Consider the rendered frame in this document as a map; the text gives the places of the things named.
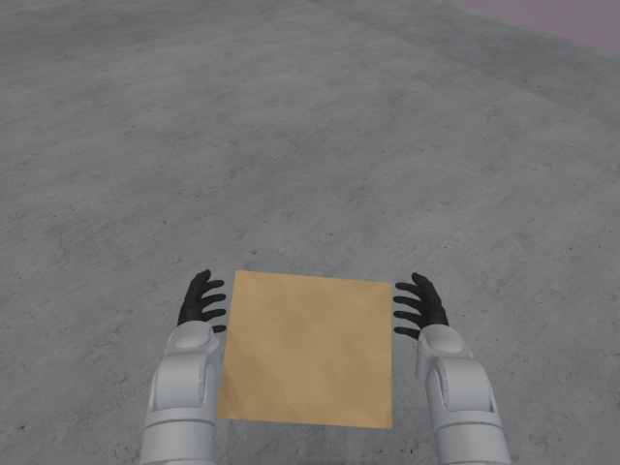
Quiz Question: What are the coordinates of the robot left forearm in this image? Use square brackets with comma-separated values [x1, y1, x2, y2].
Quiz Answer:
[139, 321, 222, 465]

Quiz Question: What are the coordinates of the right robot hand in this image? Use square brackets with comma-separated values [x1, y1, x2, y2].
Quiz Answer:
[393, 272, 449, 340]

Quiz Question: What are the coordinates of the robot right forearm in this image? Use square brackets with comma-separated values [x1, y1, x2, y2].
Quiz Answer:
[415, 325, 512, 465]

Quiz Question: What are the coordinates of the carton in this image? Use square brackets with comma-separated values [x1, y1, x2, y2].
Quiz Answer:
[216, 270, 392, 429]

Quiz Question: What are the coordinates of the left robot hand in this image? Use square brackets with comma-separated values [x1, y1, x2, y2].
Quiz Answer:
[177, 269, 227, 333]

